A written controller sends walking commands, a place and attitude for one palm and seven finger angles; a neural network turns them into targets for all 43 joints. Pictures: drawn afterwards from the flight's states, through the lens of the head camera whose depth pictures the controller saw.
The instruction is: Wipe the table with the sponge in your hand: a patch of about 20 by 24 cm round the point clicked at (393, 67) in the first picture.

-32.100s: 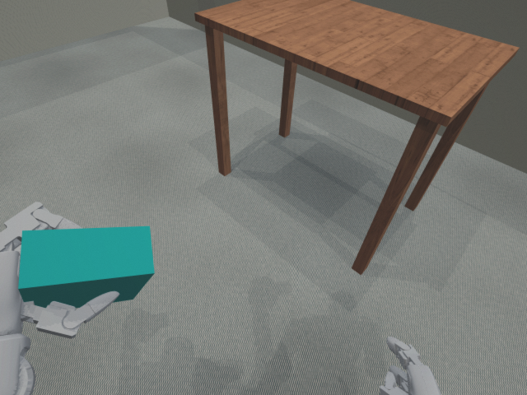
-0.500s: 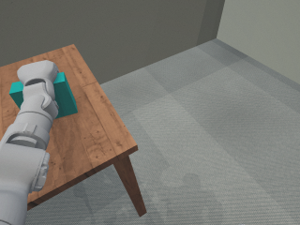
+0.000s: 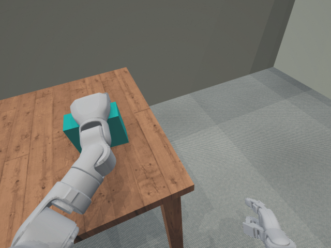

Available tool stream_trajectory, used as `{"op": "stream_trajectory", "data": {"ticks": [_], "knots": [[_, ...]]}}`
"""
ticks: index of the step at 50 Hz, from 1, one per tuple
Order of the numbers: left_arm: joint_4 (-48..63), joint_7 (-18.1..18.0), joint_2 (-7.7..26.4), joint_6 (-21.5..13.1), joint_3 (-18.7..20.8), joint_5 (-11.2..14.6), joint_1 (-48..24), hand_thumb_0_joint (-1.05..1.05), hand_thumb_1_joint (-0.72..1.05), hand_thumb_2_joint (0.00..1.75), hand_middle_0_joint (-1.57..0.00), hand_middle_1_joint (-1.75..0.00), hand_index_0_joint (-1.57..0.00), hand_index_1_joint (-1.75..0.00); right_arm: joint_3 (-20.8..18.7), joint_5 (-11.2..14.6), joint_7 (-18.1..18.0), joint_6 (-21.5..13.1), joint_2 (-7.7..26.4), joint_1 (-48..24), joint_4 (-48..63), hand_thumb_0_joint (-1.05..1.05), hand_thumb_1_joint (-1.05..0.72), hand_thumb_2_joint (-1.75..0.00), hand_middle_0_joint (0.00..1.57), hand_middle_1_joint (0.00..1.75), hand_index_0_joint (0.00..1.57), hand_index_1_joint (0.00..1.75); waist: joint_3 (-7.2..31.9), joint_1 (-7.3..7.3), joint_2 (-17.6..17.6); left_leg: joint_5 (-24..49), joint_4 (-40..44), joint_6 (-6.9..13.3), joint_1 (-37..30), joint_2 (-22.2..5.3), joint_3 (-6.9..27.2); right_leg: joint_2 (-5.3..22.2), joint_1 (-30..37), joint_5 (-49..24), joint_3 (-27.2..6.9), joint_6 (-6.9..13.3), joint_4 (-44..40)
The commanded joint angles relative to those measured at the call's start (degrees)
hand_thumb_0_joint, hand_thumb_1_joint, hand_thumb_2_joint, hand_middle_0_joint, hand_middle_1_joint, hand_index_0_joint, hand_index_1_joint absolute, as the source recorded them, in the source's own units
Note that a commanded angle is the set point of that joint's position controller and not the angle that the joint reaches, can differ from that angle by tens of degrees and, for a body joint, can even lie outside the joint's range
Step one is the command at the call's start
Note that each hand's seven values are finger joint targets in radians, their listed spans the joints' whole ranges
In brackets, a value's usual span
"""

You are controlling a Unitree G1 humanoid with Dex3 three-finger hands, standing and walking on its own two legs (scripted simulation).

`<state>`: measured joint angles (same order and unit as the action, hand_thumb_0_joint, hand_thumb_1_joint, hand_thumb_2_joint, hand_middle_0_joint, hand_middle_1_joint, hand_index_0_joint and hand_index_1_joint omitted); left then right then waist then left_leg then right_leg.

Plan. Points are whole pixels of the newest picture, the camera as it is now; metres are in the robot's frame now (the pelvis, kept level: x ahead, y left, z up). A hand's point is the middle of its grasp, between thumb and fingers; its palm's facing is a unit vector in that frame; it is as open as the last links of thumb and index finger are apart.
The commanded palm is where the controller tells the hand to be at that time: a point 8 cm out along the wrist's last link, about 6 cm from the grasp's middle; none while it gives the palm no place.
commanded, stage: wipe back along the third lane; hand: left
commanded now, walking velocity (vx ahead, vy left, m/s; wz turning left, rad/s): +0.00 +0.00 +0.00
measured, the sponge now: (100, 133) +0.37 +0.23 +0.10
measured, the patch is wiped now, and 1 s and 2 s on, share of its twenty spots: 0.95 0.95 0.95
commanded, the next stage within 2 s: slide back across to the middle lane in 1.14 s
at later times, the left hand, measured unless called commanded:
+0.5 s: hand (103, 133) +0.33 +0.19 +0.14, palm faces +0.20 -0.07 -0.98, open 9.6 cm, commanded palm +0.27 +0.18 +0.15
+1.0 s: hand (111, 149) +0.28 +0.15 +0.15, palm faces +0.28 -0.17 -0.94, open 9.5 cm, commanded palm +0.22 +0.15 +0.16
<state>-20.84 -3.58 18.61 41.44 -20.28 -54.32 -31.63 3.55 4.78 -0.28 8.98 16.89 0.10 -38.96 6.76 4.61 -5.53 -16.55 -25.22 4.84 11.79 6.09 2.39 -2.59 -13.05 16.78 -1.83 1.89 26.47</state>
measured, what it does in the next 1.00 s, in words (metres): stands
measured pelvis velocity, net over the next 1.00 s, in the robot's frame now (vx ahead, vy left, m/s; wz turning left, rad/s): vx -0.03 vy -0.01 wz -0.05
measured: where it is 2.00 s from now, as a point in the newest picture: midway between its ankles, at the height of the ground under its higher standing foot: outside the picture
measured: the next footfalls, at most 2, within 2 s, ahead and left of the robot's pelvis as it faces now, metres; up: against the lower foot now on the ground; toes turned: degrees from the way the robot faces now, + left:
none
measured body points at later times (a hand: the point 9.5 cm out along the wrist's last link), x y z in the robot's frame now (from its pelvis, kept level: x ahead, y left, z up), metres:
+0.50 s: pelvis +0.00 +0.03 -0.01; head -0.02 -0.02 +0.44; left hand +0.32 +0.19 +0.19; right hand +0.22 -0.16 -0.11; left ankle -0.05 +0.07 -0.74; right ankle -0.04 -0.10 -0.74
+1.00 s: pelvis -0.03 -0.01 -0.01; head -0.07 -0.06 +0.44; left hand +0.26 +0.16 +0.20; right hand +0.20 -0.21 -0.09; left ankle -0.05 +0.07 -0.74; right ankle -0.04 -0.10 -0.74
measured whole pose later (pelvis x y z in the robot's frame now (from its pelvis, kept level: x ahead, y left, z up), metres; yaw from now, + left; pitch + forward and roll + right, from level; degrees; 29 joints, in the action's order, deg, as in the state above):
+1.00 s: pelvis -0.03 -0.01 -0.01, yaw -3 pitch -2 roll +1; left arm 8.4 -5.8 17.6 44.9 -22.6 -54.4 -12.9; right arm 5.7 5.1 3.3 14.6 15.3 0.4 -35.3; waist 4.6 5.5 -5.8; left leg -17.5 -29.8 3.6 10.6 4.8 -0.3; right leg -3.6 -13.1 17.3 -2.1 3.2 32.2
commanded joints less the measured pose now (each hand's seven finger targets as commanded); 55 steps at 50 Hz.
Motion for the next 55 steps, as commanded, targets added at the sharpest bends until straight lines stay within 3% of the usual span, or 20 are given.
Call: {"op": "stream_trajectory", "data": {"ticks": [1, 3, 5, 8, 10, 12, 16, 24, 25, 29, 34, 35, 39, 40, 43, 45, 48, 50, 53, 55], "knots": [[7.3, 5.1, -2.1, 2.5, -2.2, 1.7, -8.7, 0.00, 0.10, 1.30, -1.20, -1.60, -1.20, -1.60, -1.2, -0.2, 0.7, -2.1, 4.6, -9.0, 9.4, 0.00, -0.90, -0.90, 0.20, 0.30, 0.20, 0.30, 10.6, -1.20, 8.1, 35.1, -0.7, -3.8, -5.3, -4.8, 1.0, 0.2, 6.3, -26.7, 2.5, 1.7, 2.1], [8.6, 5.7, -3.8, 2.6, -4.1, 1.1, -9.3, 0.00, 0.10, 1.30, -1.20, -1.60, -1.20, -1.60, -1.0, -0.3, 1.4, -1.9, 4.3, -9.2, 9.6, 0.00, -0.90, -0.90, 0.20, 0.30, 0.20, 0.30, 10.4, -1.40, 8.1, 37.7, -1.5, -4.4, -6.1, -5.1, 1.6, 0.0, 5.0, -26.0, 2.9, 1.9, 2.7], [9.8, 5.7, -1.2, 2.8, -1.5, 1.2, -7.1, 0.00, 0.10, 1.30, -1.20, -1.60, -1.20, -1.60, -1.0, -0.4, 1.8, -1.7, 4.6, -9.4, 9.8, 0.00, -0.90, -0.90, 0.20, 0.30, 0.20, 0.30, 10.8, -0.51, 7.3, 38.6, -1.9, -4.9, -6.0, -5.3, 1.6, -0.1, 5.6, -26.5, 2.6, 2.1, 3.1], [11.6, 6.0, -6.0, 3.4, -6.2, 1.0, -8.1, 0.00, 0.10, 1.30, -1.20, -1.60, -1.20, -1.60, -0.6, -0.3, 2.6, -1.2, 3.7, -10.0, 10.5, 0.00, -0.90, -0.90, 0.20, 0.30, 0.20, 0.30, 10.0, -1.06, 8.4, 38.5, -2.3, -5.1, -5.8, -5.4, 2.0, -0.1, 4.6, -25.1, 3.2, 2.0, 3.7], [13.9, 5.8, -4.6, 3.9, -5.0, 0.9, -6.3, 0.00, 0.10, 1.30, -1.20, -1.60, -1.20, -1.60, -0.6, -0.4, 3.1, -0.9, 4.2, -10.4, 10.9, 0.00, -0.90, -0.90, 0.20, 0.30, 0.20, 0.30, 11.1, -0.31, 7.1, 39.5, -2.6, -5.5, -5.9, -5.6, 2.2, -0.3, 5.1, -25.1, 2.9, 2.3, 4.0], [16.3, 5.7, -6.8, 4.2, -7.3, 0.9, -5.4, 0.00, 0.10, 1.30, -1.20, -1.60, -1.20, -1.60, -0.4, -0.2, 3.8, -0.7, 3.5, -10.9, 11.4, 0.00, -0.90, -0.90, 0.20, 0.30, 0.20, 0.30, 11.6, -0.32, 6.3, 41.2, -3.0, -5.8, -6.7, -5.9, 2.6, -0.2, 4.7, -24.6, 3.1, 2.1, 4.6], [18.8, 5.2, -6.1, 4.6, -6.0, 2.0, -0.3, 0.00, 0.10, 1.30, -1.20, -1.60, -1.20, -1.60, -0.4, 0.0, 4.6, -0.4, 3.7, -11.3, 11.8, 0.00, -0.90, -0.90, 0.20, 0.30, 0.20, 0.30, 11.0, 0.35, 9.1, 38.6, -3.0, -5.7, -5.3, -6.3, 3.0, -0.3, 5.0, -23.1, 3.4, 2.0, 5.3], [28.3, 3.9, -7.3, 4.9, -6.9, 3.2, 6.4, 0.00, 0.10, 1.30, -1.20, -1.60, -1.20, -1.60, -0.7, 0.3, 6.0, 0.2, 3.5, -12.3, 12.5, 0.00, -0.90, -0.90, 0.20, 0.30, 0.20, 0.30, 9.4, 0.98, 9.7, 37.5, -3.1, -5.7, -4.9, -7.1, 3.7, -0.6, 4.5, -20.8, 3.1, 2.0, 6.3], [28.7, 3.4, -5.5, 4.9, -4.5, 3.9, 8.4, 0.00, 0.10, 1.30, -1.20, -1.60, -1.20, -1.60, -1.0, 0.3, 6.0, 0.4, 4.0, -12.4, 12.5, 0.00, -0.90, -0.90, 0.20, 0.30, 0.20, 0.30, 8.5, 1.38, 10.4, 35.1, -2.8, -5.9, -4.1, -7.4, 3.9, -0.9, 4.4, -19.5, 2.9, 2.2, 6.0], [31.3, 2.6, -7.1, 4.8, -6.8, 3.1, 4.6, 0.00, 0.10, 1.30, -1.20, -1.60, -1.20, -1.60, -0.8, 0.4, 5.7, 1.1, 3.8, -12.7, 12.5, 0.00, -0.90, -0.90, 0.20, 0.30, 0.20, 0.30, 5.8, 0.71, 9.3, 29.1, -1.5, -5.8, -3.2, -7.7, 4.4, -1.0, 1.7, -13.9, 3.1, 2.3, 6.0], [33.0, 1.7, -6.2, 4.6, -5.7, 3.3, 6.7, 0.00, 0.10, 1.30, -1.20, -1.60, -1.20, -1.60, -0.8, 0.4, 5.3, 1.7, 3.7, -12.6, 13.1, 0.00, -0.90, -0.90, 0.20, 0.30, 0.20, 0.30, 6.1, 1.11, 8.9, 25.5, -1.2, -5.4, -2.4, -7.5, 3.4, -1.1, 2.7, -12.9, 2.6, 2.6, 5.8], [32.8, 1.4, -4.3, 4.7, -3.9, 3.5, 6.8, 0.00, 0.10, 1.30, -1.20, -1.60, -1.20, -1.60, -0.8, 0.3, 5.0, 1.9, 4.1, -12.5, 13.0, 0.00, -0.90, -0.90, 0.20, 0.30, 0.20, 0.30, 5.7, 1.06, 8.2, 22.8, -0.8, -5.4, -1.5, -7.4, 3.3, -1.2, 2.9, -11.8, 2.2, 2.9, 5.5], [32.9, 0.9, -4.7, 4.3, -4.3, 2.9, 6.5, 0.00, 0.10, 1.30, -1.20, -1.60, -1.20, -1.60, -0.6, 0.3, 4.2, 2.4, 3.5, -13.0, 13.1, 0.00, -0.90, -0.90, 0.20, 0.30, 0.20, 0.30, 4.3, 0.69, 7.7, 17.8, 0.2, -4.8, -0.2, -6.9, 2.2, -1.1, 3.0, -9.7, 2.1, 2.9, 4.7], [33.2, 0.6, -4.0, 4.2, -3.6, 3.0, 7.3, 0.00, 0.10, 1.30, -1.20, -1.60, -1.20, -1.60, -0.7, 0.2, 4.1, 2.5, 4.0, -12.9, 13.4, 0.00, -0.90, -0.90, 0.20, 0.30, 0.20, 0.30, 4.5, 0.93, 5.9, 17.0, 0.4, -5.0, -0.1, -7.0, 2.4, -1.3, 3.0, -8.9, 1.6, 3.2, 4.7], [33.6, 0.5, -4.8, 4.1, -4.5, 3.2, 7.8, 0.00, 0.10, 1.30, -1.20, -1.60, -1.20, -1.60, -0.5, 0.2, 3.8, 2.5, 3.2, -13.5, 13.6, 0.00, -0.90, -0.90, 0.20, 0.30, 0.20, 0.30, 3.8, 0.63, 7.2, 14.3, 0.7, -3.8, 1.0, -6.4, 1.3, -0.9, 4.3, -8.7, 1.3, 2.8, 3.5], [33.4, 0.1, -0.6, 3.9, -0.1, 3.5, 10.9, 0.00, 0.10, 1.30, -1.20, -1.60, -1.20, -1.60, -0.4, 0.1, 3.3, 2.7, 3.7, -13.7, 13.7, 0.00, -0.90, -0.90, 0.20, 0.30, 0.20, 0.30, 3.7, 1.30, 7.1, 12.7, 1.1, -3.6, 2.3, -6.1, 0.7, -0.9, 6.2, -8.8, -0.3, 2.8, 2.6], [35.1, 0.5, -3.3, 3.7, -2.6, 3.9, 12.9, 0.00, 0.10, 1.30, -1.20, -1.60, -1.20, -1.60, -0.2, 0.2, 3.2, 2.5, 2.9, -14.6, 14.2, 0.00, -0.90, -0.90, 0.20, 0.30, 0.20, 0.30, 2.8, 0.82, 9.1, 12.6, 1.3, -3.1, 2.9, -5.7, 0.1, -0.4, 7.4, -9.8, -0.6, 2.2, 1.9], [35.9, 0.2, -0.2, 3.5, 0.7, 3.9, 15.8, 0.00, 0.10, 1.30, -1.20, -1.60, -1.20, -1.60, -0.4, 0.1, 3.0, 2.5, 3.4, -14.8, 14.2, 0.00, -0.90, -0.90, 0.20, 0.30, 0.20, 0.30, 3.2, 1.49, 7.7, 12.4, 1.5, -3.1, 3.0, -5.4, -0.4, -0.6, 8.7, -10.6, -2.6, 2.2, 1.4], [37.8, 0.6, -2.2, 3.4, -1.7, 4.6, 17.1, 0.00, 0.10, 1.30, -1.20, -1.60, -1.20, -1.60, -0.3, 0.1, 3.0, 2.1, 2.7, -15.4, 14.5, 0.00, -0.90, -0.90, 0.20, 0.30, 0.20, 0.30, 2.1, 0.98, 10.1, 12.5, 1.3, -2.6, 3.5, -5.1, -0.9, 0.0, 9.9, -11.7, -2.7, 1.4, 0.5], [37.7, 0.3, 1.9, 3.2, 2.5, 4.4, 18.4, 0.00, 0.10, 1.30, -1.20, -1.60, -1.20, -1.60, -0.4, 0.0, 2.6, 2.0, 3.1, -15.2, 14.1, 0.00, -0.90, -0.90, 0.20, 0.30, 0.20, 0.30, 1.9, 1.30, 10.0, 11.1, 1.5, -2.6, 3.7, -4.9, -1.3, -0.1, 10.2, -10.4, -4.6, 1.3, -0.3]]}}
